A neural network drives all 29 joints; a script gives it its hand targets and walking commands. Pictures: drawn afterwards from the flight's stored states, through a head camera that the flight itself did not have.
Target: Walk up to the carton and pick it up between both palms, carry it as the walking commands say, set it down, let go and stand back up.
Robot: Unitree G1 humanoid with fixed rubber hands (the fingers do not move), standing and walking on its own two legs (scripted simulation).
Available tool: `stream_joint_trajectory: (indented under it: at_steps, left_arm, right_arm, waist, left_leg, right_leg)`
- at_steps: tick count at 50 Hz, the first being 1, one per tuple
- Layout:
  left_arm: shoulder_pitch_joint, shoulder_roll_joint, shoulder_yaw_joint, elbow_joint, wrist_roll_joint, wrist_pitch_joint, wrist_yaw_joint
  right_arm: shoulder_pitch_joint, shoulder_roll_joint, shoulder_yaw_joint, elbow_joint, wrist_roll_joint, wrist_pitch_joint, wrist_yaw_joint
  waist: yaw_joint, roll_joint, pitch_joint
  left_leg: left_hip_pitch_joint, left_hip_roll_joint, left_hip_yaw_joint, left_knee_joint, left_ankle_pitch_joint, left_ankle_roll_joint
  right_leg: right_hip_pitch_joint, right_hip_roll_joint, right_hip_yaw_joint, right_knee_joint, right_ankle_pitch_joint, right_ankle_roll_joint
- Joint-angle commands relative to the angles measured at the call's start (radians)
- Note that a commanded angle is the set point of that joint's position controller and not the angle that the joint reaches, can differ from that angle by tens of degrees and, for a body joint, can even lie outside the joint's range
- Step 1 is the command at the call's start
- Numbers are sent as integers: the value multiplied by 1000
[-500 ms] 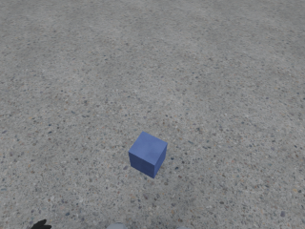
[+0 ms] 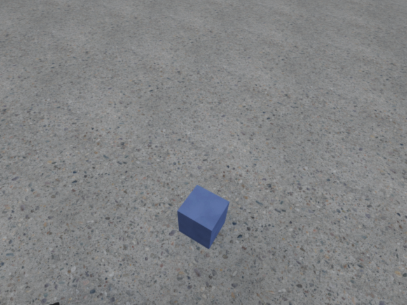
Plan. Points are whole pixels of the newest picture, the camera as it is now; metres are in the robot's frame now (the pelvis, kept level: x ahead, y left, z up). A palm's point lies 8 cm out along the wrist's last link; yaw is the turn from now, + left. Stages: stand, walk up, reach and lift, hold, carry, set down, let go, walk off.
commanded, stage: walk up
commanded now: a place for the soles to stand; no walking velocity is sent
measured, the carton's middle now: (202, 217) +0.63 +0.00 -0.64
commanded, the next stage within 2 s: none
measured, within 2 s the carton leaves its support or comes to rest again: neither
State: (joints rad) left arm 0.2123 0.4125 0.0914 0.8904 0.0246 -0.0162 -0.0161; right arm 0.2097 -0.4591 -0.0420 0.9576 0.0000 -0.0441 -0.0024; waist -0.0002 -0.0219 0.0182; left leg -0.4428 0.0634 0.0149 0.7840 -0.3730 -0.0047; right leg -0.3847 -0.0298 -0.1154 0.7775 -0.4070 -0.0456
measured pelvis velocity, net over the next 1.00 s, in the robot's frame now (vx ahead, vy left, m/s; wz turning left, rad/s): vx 0.23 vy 0.15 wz -0.25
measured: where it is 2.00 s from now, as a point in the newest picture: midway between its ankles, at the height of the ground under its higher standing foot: (160, 293)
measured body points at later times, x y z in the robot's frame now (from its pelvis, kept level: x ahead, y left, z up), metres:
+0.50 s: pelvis +0.09 +0.14 +0.01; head +0.12 +0.15 +0.46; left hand +0.19 +0.48 -0.09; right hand +0.16 -0.19 -0.09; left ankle +0.17 +0.20 -0.71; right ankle +0.06 -0.04 -0.63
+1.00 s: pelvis +0.23 +0.15 +0.00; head +0.25 +0.12 +0.45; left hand +0.34 +0.50 -0.07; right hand +0.27 -0.18 -0.12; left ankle +0.21 +0.22 -0.66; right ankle +0.28 +0.01 -0.71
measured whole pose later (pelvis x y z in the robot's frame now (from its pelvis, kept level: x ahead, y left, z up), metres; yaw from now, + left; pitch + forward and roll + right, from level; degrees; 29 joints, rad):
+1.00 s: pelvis +0.23 +0.15 +0.00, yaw -14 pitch -2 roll -2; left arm 0.36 0.45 0.09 0.89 0.02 -0.10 0.10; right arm 0.18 -0.42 -0.08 0.76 0.00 0.07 0.07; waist 0.00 0.12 0.10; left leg -0.43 0.03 0.09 1.14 -0.50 0.05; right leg -0.42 -0.02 -0.11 0.69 -0.23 -0.03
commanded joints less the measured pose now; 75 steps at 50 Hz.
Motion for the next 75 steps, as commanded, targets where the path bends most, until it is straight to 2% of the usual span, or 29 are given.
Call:
stream_joint_trajectory:
  at_steps: [1,2,3,5,8,16,17,18,19,20,22,25,36,41,44,45,46,47,48,50,52,57,60,62,63,65,68,71,75]
  left_arm:
    - [235,347,69,23,-6,-69,31]
    - [303,389,90,37,5,-90,47]
    - [306,389,94,14,-5,-108,61]
    - [211,380,87,-20,-12,-122,72]
    - [194,316,61,-45,-12,-137,74]
    - [150,345,60,-105,-8,-116,85]
    - [115,325,45,-116,-7,-105,83]
    - [133,254,22,-119,0,-93,84]
    - [121,171,-8,-145,-9,-88,91]
    - [154,252,7,-99,-6,-80,97]
    - [227,307,37,-45,-31,-68,78]
    - [289,276,40,15,-41,-54,60]
    - [123,228,26,-32,-26,-40,66]
    - [172,187,19,-27,-32,-63,79]
    - [346,198,22,8,-32,-88,109]
    - [485,249,47,30,-19,-95,126]
    - [514,355,67,14,-11,-102,144]
    - [433,419,84,-8,-18,-100,149]
    - [343,434,82,-43,-25,-97,157]
    - [277,365,66,-57,-19,-104,153]
    - [254,331,44,-71,-4,-110,149]
    - [112,339,42,-128,15,-80,117]
    - [63,284,28,-140,7,-41,101]
    - [88,196,10,-162,-2,-33,108]
    - [72,266,27,-128,-2,-31,112]
    - [172,267,34,-82,-16,-30,102]
    - [123,247,27,-72,-19,-20,78]
    - [83,208,11,-94,-17,-27,72]
    - [82,201,13,-103,-24,-28,68]
  right_arm:
    - [-176,-225,-83,-174,-68,29,59]
    - [-229,-162,-67,-196,-69,47,68]
    - [-265,-184,-59,-192,-75,49,69]
    - [-241,-211,-68,-199,-69,40,81]
    - [-182,-190,-84,-193,-58,42,98]
    - [-159,-181,-102,-227,-49,37,112]
    - [-50,-192,-118,-188,-48,31,105]
    - [78,-250,-146,-136,-68,29,94]
    - [118,-362,-169,-147,-66,16,83]
    - [11,-336,-163,-198,-48,14,78]
    - [-128,-275,-136,-227,-43,17,71]
    - [-70,-191,-117,-233,-54,14,66]
    - [52,-199,-117,-264,-59,48,67]
    - [61,-165,-108,-270,-69,72,65]
    - [-19,-153,-107,-315,-59,85,62]
    - [-48,-116,-91,-340,-48,81,56]
    - [-21,-72,-71,-377,-38,80,59]
    - [-62,-149,-88,-385,-51,90,64]
    - [-70,-197,-104,-351,-59,106,63]
    - [-54,-191,-109,-318,-52,114,73]
    - [-1,-170,-108,-252,-48,116,76]
    - [-50,-147,-99,-214,-17,121,70]
    - [65,-154,-125,-156,-34,99,48]
    - [-37,-313,-142,-213,-60,72,27]
    - [-121,-293,-142,-241,-44,65,23]
    - [-159,-233,-117,-235,-33,53,11]
    - [-30,-206,-114,-211,-39,36,6]
    - [22,-209,-112,-213,-35,27,-7]
    - [-13,-204,-106,-228,-25,41,-10]
  waist:
    - [53,62,40]
    - [106,-90,115]
    - [100,11,153]
    - [41,101,89]
    - [21,-29,1]
    - [-25,-173,-35]
    - [-89,-132,-40]
    - [-145,144,-49]
    - [-172,469,-12]
    - [-125,229,21]
    - [-14,131,62]
    - [-24,187,35]
    - [-95,230,84]
    - [-81,211,50]
    - [19,151,-50]
    - [110,50,-112]
    - [113,-185,-146]
    - [94,-100,-112]
    - [64,39,-40]
    - [19,69,-6]
    - [8,-47,6]
    - [-4,-291,-50]
    - [-76,-38,-10]
    - [-64,322,62]
    - [-54,186,133]
    - [16,136,113]
    - [-40,195,52]
    - [-41,220,3]
    - [-21,297,-53]
  left_leg:
    - [-176,24,-125,49,-456,130]
    - [-518,-24,-22,293,-266,69]
    - [-610,41,-114,340,-79,52]
    - [-506,95,-171,338,44,26]
    - [-347,69,-127,266,83,3]
    - [18,55,-47,-65,-2,17]
    - [241,38,-41,-156,-7,22]
    - [458,28,-99,-240,-198,38]
    - [456,298,-555,-565,-578,91]
    - [298,362,-666,-650,-627,92]
    - [184,283,-437,-610,-576,60]
    - [226,152,-186,-578,-278,-5]
    - [336,166,-52,-544,-144,106]
    - [345,144,28,-400,168,143]
    - [253,109,119,-45,593,118]
    - [126,98,92,128,562,86]
    - [-136,5,46,366,192,32]
    - [-327,-37,-78,538,-208,0]
    - [-304,20,-158,574,-195,18]
    - [-293,91,-162,487,-111,17]
    - [-197,66,-102,387,-92,-3]
    - [66,0,21,171,-123,1]
    - [322,-48,46,-104,-83,12]
    - [127,362,-522,-555,-473,133]
    - [23,381,-498,-566,-378,160]
    - [48,303,-304,-428,-161,167]
    - [261,246,-232,-329,166,110]
    - [337,273,-168,-224,577,160]
    - [254,283,-111,-167,570,184]
  right_leg:
    - [94,-157,516,-397,-485,-67]
    - [341,-328,790,-556,-607,-158]
    - [375,-372,860,-587,-504,-167]
    - [360,-323,736,-550,-252,-140]
    - [344,-209,510,-461,94,-140]
    - [137,-222,367,-238,297,-153]
    - [-43,-165,303,-136,204,-108]
    - [-260,-57,215,116,75,-70]
    - [-519,95,95,395,-204,-4]
    - [-468,71,217,515,-107,5]
    - [-385,-4,177,513,40,26]
    - [-275,-22,161,384,158,43]
    - [-306,-34,64,88,178,49]
    - [-171,-21,-17,-67,202,16]
    - [149,38,-36,-266,326,-8]
    - [332,-8,55,-292,284,-33]
    - [492,-251,479,-334,272,-148]
    - [430,-405,819,-424,44,-297]
    - [295,-428,832,-459,-117,-315]
    - [219,-325,628,-403,-72,-237]
    - [92,-262,464,-320,209,-207]
    - [-104,-183,332,-247,226,-176]
    - [-304,-108,276,-66,-1,-101]
    - [-420,85,180,318,-142,14]
    - [-360,55,255,417,-118,22]
    - [-302,11,190,431,-65,30]
    - [-336,19,182,345,-74,38]
    - [-300,23,155,257,-95,27]
    - [-157,21,65,154,-55,4]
